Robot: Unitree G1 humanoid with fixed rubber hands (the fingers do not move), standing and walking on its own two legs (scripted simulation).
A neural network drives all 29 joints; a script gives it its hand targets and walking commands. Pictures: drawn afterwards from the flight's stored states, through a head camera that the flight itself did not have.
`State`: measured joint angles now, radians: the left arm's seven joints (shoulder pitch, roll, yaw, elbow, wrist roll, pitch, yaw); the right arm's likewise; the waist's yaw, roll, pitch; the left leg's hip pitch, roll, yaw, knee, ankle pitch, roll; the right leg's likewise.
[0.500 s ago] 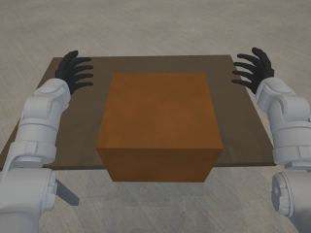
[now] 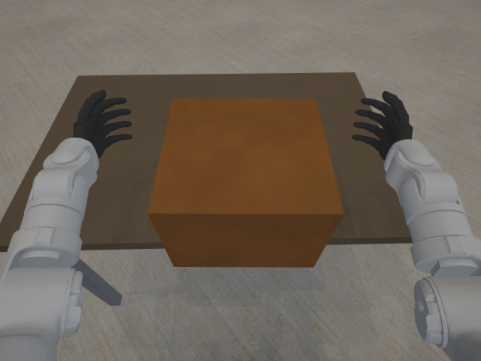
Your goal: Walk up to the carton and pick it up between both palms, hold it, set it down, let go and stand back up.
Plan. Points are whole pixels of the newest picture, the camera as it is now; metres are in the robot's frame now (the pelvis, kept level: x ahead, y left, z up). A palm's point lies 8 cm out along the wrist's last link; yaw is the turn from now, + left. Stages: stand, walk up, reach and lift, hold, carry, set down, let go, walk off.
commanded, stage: reach and lift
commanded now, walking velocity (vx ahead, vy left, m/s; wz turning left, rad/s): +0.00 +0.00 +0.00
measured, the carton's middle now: (244, 184) +0.44 -0.02 -0.02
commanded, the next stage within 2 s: none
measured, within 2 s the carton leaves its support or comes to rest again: neither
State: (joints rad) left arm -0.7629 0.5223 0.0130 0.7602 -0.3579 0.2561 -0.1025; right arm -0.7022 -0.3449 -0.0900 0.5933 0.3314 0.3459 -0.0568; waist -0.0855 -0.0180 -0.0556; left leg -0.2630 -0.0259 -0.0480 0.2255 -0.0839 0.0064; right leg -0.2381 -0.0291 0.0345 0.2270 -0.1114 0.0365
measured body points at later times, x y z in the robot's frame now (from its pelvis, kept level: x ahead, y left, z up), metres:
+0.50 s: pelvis +0.02 -0.01 -0.01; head +0.09 -0.01 +0.44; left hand +0.47 +0.19 +0.05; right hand +0.43 -0.27 +0.06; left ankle +0.01 +0.11 -0.75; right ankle -0.01 -0.14 -0.75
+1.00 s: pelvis +0.00 -0.02 -0.01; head +0.07 -0.02 +0.44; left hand +0.45 +0.18 +0.05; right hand +0.41 -0.27 +0.05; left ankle +0.01 +0.11 -0.75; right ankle -0.01 -0.14 -0.75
